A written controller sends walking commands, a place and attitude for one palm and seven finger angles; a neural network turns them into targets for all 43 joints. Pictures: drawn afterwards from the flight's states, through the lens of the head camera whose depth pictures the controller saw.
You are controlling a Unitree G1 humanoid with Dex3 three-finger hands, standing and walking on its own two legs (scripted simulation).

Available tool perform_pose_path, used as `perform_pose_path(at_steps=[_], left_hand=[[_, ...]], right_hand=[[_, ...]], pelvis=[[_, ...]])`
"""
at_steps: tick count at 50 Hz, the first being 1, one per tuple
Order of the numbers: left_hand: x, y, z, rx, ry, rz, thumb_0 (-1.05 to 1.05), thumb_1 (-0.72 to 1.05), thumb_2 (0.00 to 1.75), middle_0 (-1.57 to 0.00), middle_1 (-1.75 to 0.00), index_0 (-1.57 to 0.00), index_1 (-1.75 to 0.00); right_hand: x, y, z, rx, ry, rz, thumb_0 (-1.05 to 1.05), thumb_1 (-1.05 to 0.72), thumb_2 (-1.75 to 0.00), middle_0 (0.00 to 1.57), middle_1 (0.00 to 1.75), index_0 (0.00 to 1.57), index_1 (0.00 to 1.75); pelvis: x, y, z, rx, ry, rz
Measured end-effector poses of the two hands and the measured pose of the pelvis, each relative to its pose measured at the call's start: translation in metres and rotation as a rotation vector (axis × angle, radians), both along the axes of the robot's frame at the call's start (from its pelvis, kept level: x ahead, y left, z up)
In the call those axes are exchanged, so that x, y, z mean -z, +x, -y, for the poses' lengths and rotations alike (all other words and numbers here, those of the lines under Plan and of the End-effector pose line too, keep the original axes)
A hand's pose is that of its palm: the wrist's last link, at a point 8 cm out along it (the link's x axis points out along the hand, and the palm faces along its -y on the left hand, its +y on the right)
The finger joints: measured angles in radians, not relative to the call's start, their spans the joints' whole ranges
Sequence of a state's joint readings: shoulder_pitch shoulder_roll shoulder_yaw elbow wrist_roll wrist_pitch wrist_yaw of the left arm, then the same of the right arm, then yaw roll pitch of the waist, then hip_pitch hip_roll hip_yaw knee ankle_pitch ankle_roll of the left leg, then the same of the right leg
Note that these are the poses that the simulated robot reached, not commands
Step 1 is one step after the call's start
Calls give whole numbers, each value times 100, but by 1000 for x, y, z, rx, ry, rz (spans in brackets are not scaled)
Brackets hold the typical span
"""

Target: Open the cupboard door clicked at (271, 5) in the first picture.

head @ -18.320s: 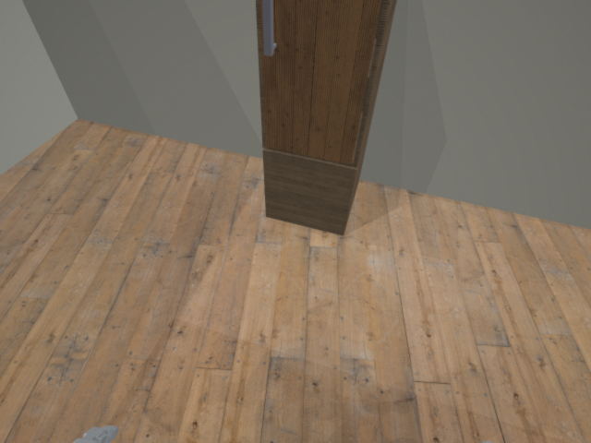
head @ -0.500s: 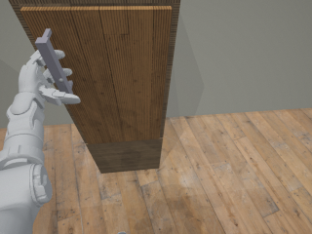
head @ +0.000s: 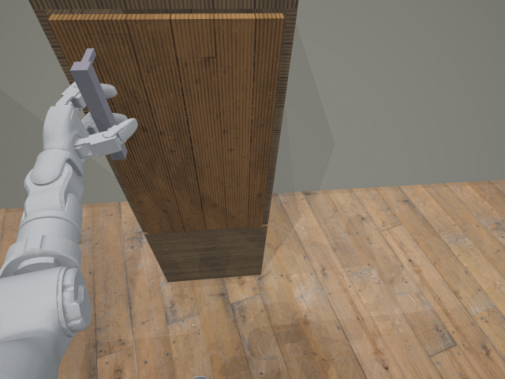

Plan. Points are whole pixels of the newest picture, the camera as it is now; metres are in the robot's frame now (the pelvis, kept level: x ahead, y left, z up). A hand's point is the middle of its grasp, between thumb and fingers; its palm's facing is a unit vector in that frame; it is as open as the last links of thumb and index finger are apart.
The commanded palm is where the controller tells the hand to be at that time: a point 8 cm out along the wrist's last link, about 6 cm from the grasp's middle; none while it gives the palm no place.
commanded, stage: close the thumb around the handle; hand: left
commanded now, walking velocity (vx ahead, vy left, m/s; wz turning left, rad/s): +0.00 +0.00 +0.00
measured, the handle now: (105, 108) +0.52 +0.23 +0.15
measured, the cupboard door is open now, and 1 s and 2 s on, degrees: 0 27 51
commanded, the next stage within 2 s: pull the door open along its arc in 0.24 s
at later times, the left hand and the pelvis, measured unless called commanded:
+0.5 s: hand (112, 131) +0.46 +0.21 +0.15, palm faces +0.06 -1.00 +0.02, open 6.0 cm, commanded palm +0.42 +0.26 +0.15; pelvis +0.00 +0.00 +0.00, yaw -1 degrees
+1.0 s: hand (141, 191) +0.34 +0.14 +0.15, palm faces +0.22 -0.97 +0.09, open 6.5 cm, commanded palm +0.28 +0.19 +0.15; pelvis +0.02 -0.01 +0.01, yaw -1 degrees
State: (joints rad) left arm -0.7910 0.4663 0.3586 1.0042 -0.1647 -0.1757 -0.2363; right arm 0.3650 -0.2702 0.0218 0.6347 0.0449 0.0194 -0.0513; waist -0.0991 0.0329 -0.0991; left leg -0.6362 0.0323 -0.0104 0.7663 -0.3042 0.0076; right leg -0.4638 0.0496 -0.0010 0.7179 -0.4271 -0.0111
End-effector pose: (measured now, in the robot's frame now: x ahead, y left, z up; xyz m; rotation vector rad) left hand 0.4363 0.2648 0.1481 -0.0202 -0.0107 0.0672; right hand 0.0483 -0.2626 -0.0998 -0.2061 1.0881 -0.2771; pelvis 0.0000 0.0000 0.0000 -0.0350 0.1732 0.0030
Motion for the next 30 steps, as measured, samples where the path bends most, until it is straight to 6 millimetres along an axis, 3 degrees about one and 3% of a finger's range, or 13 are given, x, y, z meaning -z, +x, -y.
perform_pose_path(at_steps=[7, 20, 30], left_hand=[[1, 3, -2, 6, -6, -6, 1, 66, 80, -37, -131, -37, -131], [1, 3, 1, 17, -3, -4, 1, 68, 82, -35, -134, -35, -132], [3, -11, 5, 9, 1, 13, 1, 70, 78, -32, -134, -33, -131]], right_hand=[[0, -12, 3, 15, -7, -32, 1, -91, -90, 21, 30, 20, 30], [-1, -17, 5, 32, -14, -40, 1, -91, -90, 20, 30, 20, 30], [-3, 1, 1, 29, 11, 18, 1, -91, -90, 20, 30, 20, 30]], pelvis=[[0, 0, 0, 2, 0, -2], [0, -1, 1, 6, 0, -3], [-3, 5, -1, 22, 5, 6]])
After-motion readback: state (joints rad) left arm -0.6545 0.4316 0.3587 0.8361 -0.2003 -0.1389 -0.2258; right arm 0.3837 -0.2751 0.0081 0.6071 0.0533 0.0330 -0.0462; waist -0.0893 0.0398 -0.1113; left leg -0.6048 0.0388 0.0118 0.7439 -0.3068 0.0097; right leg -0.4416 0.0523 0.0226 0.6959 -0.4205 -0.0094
